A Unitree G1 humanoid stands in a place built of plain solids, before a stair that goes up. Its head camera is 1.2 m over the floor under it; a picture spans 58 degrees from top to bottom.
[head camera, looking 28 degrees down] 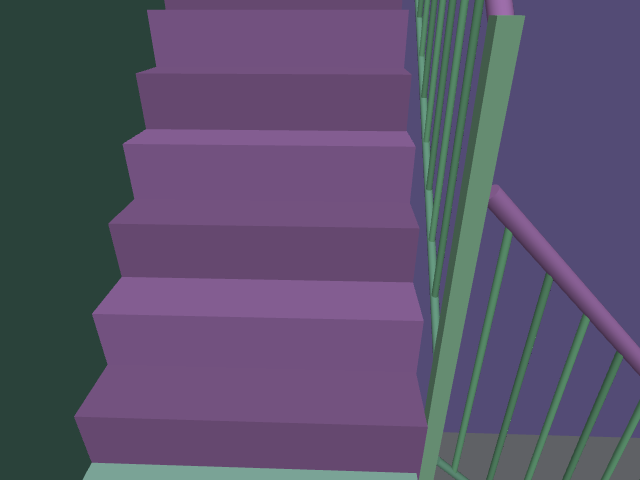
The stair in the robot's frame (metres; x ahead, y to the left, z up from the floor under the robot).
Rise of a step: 0.20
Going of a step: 0.20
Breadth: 0.98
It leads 2 degrees to the right of straight ahead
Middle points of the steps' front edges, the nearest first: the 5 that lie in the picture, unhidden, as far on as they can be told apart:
0.81 0.19 0.20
1.02 0.19 0.40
1.22 0.18 0.60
1.42 0.17 0.80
1.62 0.17 1.00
